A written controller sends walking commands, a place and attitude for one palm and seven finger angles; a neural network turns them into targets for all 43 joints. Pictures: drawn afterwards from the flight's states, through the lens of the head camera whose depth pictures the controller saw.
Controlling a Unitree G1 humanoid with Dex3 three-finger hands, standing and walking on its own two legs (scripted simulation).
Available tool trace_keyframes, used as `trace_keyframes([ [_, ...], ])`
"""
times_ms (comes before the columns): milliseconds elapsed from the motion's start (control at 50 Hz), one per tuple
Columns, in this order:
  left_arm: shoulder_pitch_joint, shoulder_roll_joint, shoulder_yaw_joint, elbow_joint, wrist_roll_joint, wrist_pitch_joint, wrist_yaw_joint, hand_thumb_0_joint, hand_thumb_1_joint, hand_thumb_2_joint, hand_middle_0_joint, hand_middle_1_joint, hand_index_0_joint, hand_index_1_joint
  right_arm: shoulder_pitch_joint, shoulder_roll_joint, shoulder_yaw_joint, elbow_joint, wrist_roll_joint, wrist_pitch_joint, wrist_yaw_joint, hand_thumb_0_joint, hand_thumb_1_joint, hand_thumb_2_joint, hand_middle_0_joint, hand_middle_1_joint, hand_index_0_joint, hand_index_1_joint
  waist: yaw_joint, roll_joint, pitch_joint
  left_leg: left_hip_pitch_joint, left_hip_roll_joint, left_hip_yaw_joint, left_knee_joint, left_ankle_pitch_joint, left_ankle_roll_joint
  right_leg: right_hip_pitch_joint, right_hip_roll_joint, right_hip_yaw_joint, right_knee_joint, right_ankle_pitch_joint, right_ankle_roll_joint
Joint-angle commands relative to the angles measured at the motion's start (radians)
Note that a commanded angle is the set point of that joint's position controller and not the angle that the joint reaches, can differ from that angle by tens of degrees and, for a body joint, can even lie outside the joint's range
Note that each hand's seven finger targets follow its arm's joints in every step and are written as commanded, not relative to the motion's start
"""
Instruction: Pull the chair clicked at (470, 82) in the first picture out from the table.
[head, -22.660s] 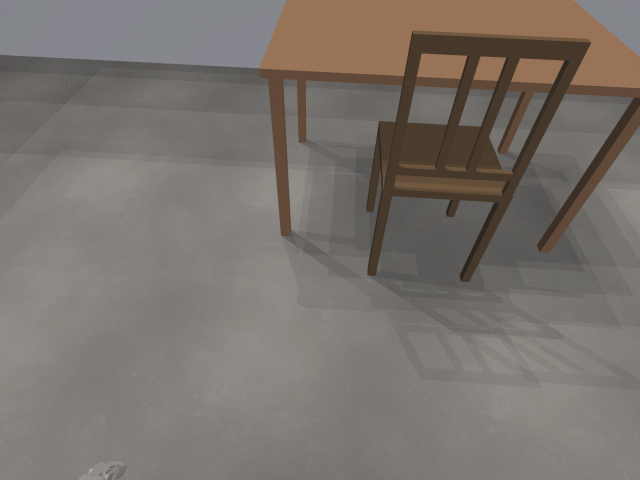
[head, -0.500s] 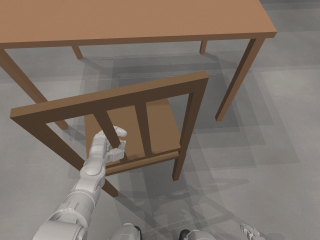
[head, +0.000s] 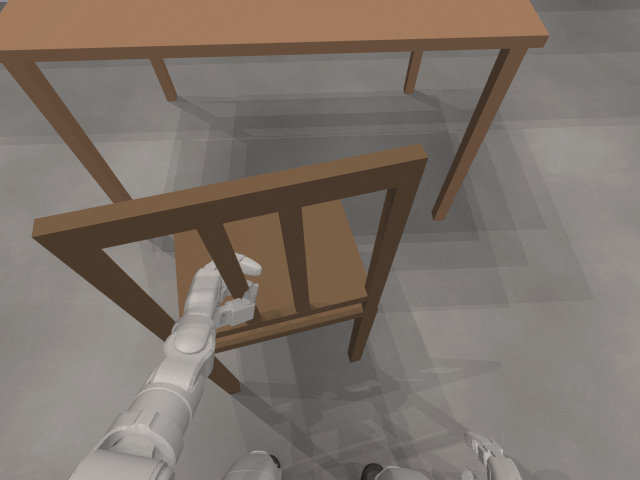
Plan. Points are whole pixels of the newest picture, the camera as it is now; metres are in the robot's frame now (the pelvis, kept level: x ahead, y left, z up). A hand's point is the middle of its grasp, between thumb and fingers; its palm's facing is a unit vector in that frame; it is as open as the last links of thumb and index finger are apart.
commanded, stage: step backward, pulling the chair out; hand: left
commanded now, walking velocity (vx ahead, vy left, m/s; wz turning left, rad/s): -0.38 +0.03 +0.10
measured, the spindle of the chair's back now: (236, 281) +0.37 +0.15 -0.06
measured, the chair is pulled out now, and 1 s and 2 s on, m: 0.36 0.63 0.65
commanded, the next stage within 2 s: stop walking, hand still on the chair in 0.66 s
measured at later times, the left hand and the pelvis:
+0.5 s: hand (239, 395) +0.21 +0.12 -0.06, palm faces +0.01 -0.98 -0.22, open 5.6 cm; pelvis -0.13 -0.02 +0.00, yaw +0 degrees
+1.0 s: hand out of the picture +0.07 +0.10 -0.05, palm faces +0.04 -0.98 -0.19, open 5.5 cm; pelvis -0.23 -0.04 +0.00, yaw +3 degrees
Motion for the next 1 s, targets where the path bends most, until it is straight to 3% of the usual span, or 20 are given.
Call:
trace_keyframes([
  [0, -0.284, 0.199, 0.073, -0.156, 0.019, -0.086, 0.017, 0.0, 0.9, 0.9, -0.5, -1.45, -0.5, -1.45, 0.039, -0.178, -0.079, -0.093, 0.025, -0.024, -0.048, 0.0, -0.9, -0.9, 0.2, 0.3, 0.2, 0.3, -0.041, -0.179, -0.554, 0.057, -0.023, 0.01, 0.176, 0.01, 0.019, 0.294, -0.29, 0.191, -0.035, 0.823, -0.101],
  [40, -0.226, 0.198, 0.08, -0.112, 0.015, -0.061, 0.017, 0.0, 0.9, 0.9, -0.5, -1.45, -0.5, -1.45, -0.006, -0.173, -0.061, -0.096, 0.023, -0.032, -0.054, 0.0, -0.9, -0.9, 0.2, 0.3, 0.2, 0.3, -0.006, -0.17, -0.493, -0.049, -0.068, -0.063, 0.298, -0.229, 0.025, 0.226, -0.378, 0.218, -0.053, 0.745, -0.158],
  [120, -0.182, 0.172, 0.081, -0.132, 0.005, -0.022, 0.022, 0.0, 0.9, 0.9, -0.5, -1.45, -0.5, -1.45, -0.005, -0.179, -0.034, -0.086, 0.021, -0.042, -0.066, 0.0, -0.9, -0.9, 0.2, 0.3, 0.2, 0.3, -0.01, -0.206, -0.475, -0.013, -0.059, -0.06, 0.107, -0.155, 0.024, 0.247, -0.319, 0.125, -0.012, 0.691, -0.119],
  [180, -0.203, 0.114, 0.018, -0.208, -0.008, -0.015, 0.018, 0.0, 0.9, 0.9, -0.5, -1.45, -0.5, -1.45, 0.026, -0.206, -0.048, -0.101, 0.018, -0.037, -0.076, 0.0, -0.9, -0.9, 0.2, 0.3, 0.2, 0.3, -0.023, -0.152, -0.48, 0.106, 0.029, -0.07, -0.151, 0.219, 0.063, 0.188, -0.216, 0.079, 0.04, 0.473, -0.038],
  [220, -0.24, 0.081, -0.016, -0.268, -0.006, -0.024, 0.012, 0.0, 0.9, 0.9, -0.5, -1.45, -0.5, -1.45, 0.004, -0.219, -0.055, -0.13, 0.012, -0.021, -0.066, 0.0, -0.9, -0.9, 0.2, 0.3, 0.2, 0.3, -0.024, 0.093, -0.431, 0.121, 0.173, -0.174, -0.19, 0.509, 0.143, 0.107, -0.09, 0.03, 0.157, 0.213, 0.013],
  [260, -0.28, 0.056, -0.029, -0.311, 0.01, -0.03, 0.007, 0.0, 0.9, 0.9, -0.5, -1.45, -0.5, -1.45, -0.01, -0.187, -0.051, -0.13, -0.013, -0.014, -0.043, 0.0, -0.9, -0.9, 0.2, 0.3, 0.2, 0.3, -0.018, 0.303, -0.43, 0.116, 0.243, -0.242, -0.2, 0.642, 0.194, 0.022, -0.068, 0.039, 0.332, -0.208, -0.005],
  [340, -0.296, 0.057, -0.023, -0.252, 0.02, -0.046, 0.013, 0.0, 0.9, 0.9, -0.5, -1.45, -0.5, -1.45, 0.076, -0.205, -0.074, -0.087, 0.004, -0.034, -0.015, 0.0, -0.9, -0.9, 0.2, 0.3, 0.2, 0.3, -0.041, 0.156, -0.444, 0.407, 0.233, -0.212, -0.041, 0.973, 0.187, -0.05, -0.044, 0.045, 0.106, -0.129, -0.015],
  [440, -0.294, 0.14, 0.02, -0.166, 0.038, -0.076, 0.003, 0.0, 0.9, 0.9, -0.5, -1.45, -0.5, -1.45, 0.058, -0.196, -0.07, -0.075, 0.011, -0.033, -0.016, 0.0, -0.9, -0.9, 0.2, 0.3, 0.2, 0.3, -0.034, 0.137, -0.454, 0.248, 0.129, -0.091, 0.028, 0.65, 0.099, 0.144, -0.111, 0.065, -0.078, 0.367, -0.025],
  [480, -0.278, 0.238, 0.093, -0.142, 0.012, -0.07, 0.014, 0.0, 0.9, 0.9, -0.5, -1.45, -0.5, -1.45, 0.051, -0.193, -0.083, -0.094, 0.034, -0.029, -0.04, 0.0, -0.9, -0.9, 0.2, 0.3, 0.2, 0.3, -0.039, -0.213, -0.522, 0.082, -0.015, 0.018, 0.162, 0.094, 0.024, 0.259, -0.269, 0.184, -0.058, 0.678, -0.083],
  [520, -0.217, 0.24, 0.101, -0.093, 0.0, -0.04, 0.01, 0.0, 0.9, 0.9, -0.5, -1.45, -0.5, -1.45, -0.015, -0.197, -0.066, -0.107, 0.036, -0.031, -0.049, 0.0, -0.9, -0.9, 0.2, 0.3, 0.2, 0.3, 0.005, -0.154, -0.468, -0.038, -0.077, -0.065, 0.329, -0.218, 0.028, 0.196, -0.383, 0.238, -0.071, 0.646, -0.16],
  [580, -0.205, 0.194, 0.102, -0.1, -0.006, -0.007, 0.018, 0.0, 0.9, 0.9, -0.5, -1.45, -0.5, -1.45, -0.002, -0.174, -0.032, -0.102, 0.032, -0.037, -0.053, 0.0, -0.9, -0.9, 0.2, 0.3, 0.2, 0.3, -0.001, -0.181, -0.465, -0.037, -0.074, -0.077, 0.233, -0.203, 0.027, 0.243, -0.347, 0.168, -0.008, 0.685, -0.139],
  [680, -0.236, 0.13, 0.03, -0.127, -0.027, 0.029, 0.015, 0.0, 0.9, 0.9, -0.5, -1.45, -0.5, -1.45, 0.053, -0.209, -0.042, -0.097, 0.034, -0.035, -0.08, 0.0, -0.9, -0.9, 0.2, 0.3, 0.2, 0.3, -0.011, -0.174, -0.458, 0.144, 0.005, -0.027, -0.157, 0.165, 0.048, 0.212, -0.263, 0.126, 0.054, 0.509, -0.061],
  [720, -0.28, 0.09, -0.009, -0.166, -0.028, 0.028, 0.008, 0.0, 0.9, 0.9, -0.5, -1.45, -0.5, -1.45, 0.037, -0.233, -0.051, -0.118, 0.029, -0.021, -0.077, 0.0, -0.9, -0.9, 0.2, 0.3, 0.2, 0.3, -0.008, 0.021, -0.411, 0.202, 0.133, -0.124, -0.159, 0.457, 0.116, 0.093, -0.125, 0.062, 0.102, 0.284, 0.008],
  [740, -0.339, 0.061, -0.028, -0.217, -0.025, 0.014, 0.005, 0.0, 0.9, 0.9, -0.5, -1.45, -0.5, -1.45, 0.013, -0.208, -0.039, -0.129, 0.016, -0.017, -0.066, 0.0, -0.9, -0.9, 0.2, 0.3, 0.2, 0.3, -0.014, 0.214, -0.419, 0.137, 0.174, -0.177, -0.184, 0.505, 0.153, 0.102, -0.111, 0.034, 0.211, 0.125, 0.011],
  [760, -0.394, 0.098, -0.008, -0.396, -0.019, 0.0, 0.007, 0.0, 0.9, 0.9, -0.5, -1.45, -0.5, -1.45, -0.005, -0.187, -0.034, -0.156, 0.014, -0.018, -0.055, 0.0, -0.9, -0.9, 0.2, 0.3, 0.2, 0.3, 0.0, 0.277, -0.415, 0.101, 0.191, -0.207, -0.218, 0.432, 0.176, 0.107, -0.093, 0.031, 0.254, -0.15, 0.006],
  [800, -0.281, 0.064, -0.009, -0.354, -0.021, 0.021, 0.012, 0.0, 0.9, 0.9, -0.5, -1.45, -0.5, -1.45, 0.036, -0.188, -0.04, -0.149, 0.026, -0.026, -0.045, 0.0, -0.9, -0.9, 0.2, 0.3, 0.2, 0.3, 0.01, 0.191, -0.392, 0.159, 0.165, -0.188, -0.151, 0.38, 0.19, 0.11, -0.064, 0.024, 0.131, -0.144, -0.006],
  [840, -0.24, 0.08, -0.009, -0.348, -0.023, 0.046, 0.009, 0.0, 0.9, 0.9, -0.5, -1.45, -0.5, -1.45, 0.052, -0.2, -0.042, -0.152, 0.035, -0.035, -0.041, 0.0, -0.9, -0.9, 0.2, 0.3, 0.2, 0.3, -0.004, 0.04, -0.418, 0.179, 0.104, -0.138, -0.11, 0.278, 0.146, 0.197, -0.067, 0.04, -0.034, -0.008, 0.004],
  [860, -0.233, 0.075, -0.018, -0.349, -0.015, 0.049, 0.008, 0.0, 0.9, 0.9, -0.5, -1.45, -0.5, -1.45, 0.039, -0.192, -0.038, -0.155, 0.035, -0.044, -0.04, 0.0, -0.9, -0.9, 0.2, 0.3, 0.2, 0.3, -0.01, 0.048, -0.398, 0.171, 0.056, -0.088, -0.108, 0.185, 0.117, 0.191, -0.093, 0.059, -0.085, 0.027, -0.003],
  [900, -0.216, 0.124, 0.013, -0.325, -0.009, 0.055, 0.017, 0.0, 0.9, 0.9, -0.5, -1.45, -0.5, -1.45, 0.028, -0.179, -0.037, -0.151, 0.04, -0.05, -0.048, 0.0, -0.9, -0.9, 0.2, 0.3, 0.2, 0.3, -0.015, -0.06, -0.379, 0.111, -0.02, -0.018, -0.132, -0.161, 0.082, 0.139, -0.138, 0.135, -0.156, -0.261, -0.014],
  [980, -0.138, 0.145, 0.033, -0.329, -0.007, 0.059, 0.026, 0.0, 0.9, 0.9, -0.5, -1.45, -0.5, -1.45, 0.024, -0.17, -0.025, -0.121, 0.021, -0.059, -0.06, 0.0, -0.9, -0.9, 0.2, 0.3, 0.2, 0.3, -0.016, -0.105, -0.328, 0.191, -0.065, 0.003, -0.092, -0.144, 0.089, 0.015, -0.179, 0.174, -0.236, -0.376, -0.03],
])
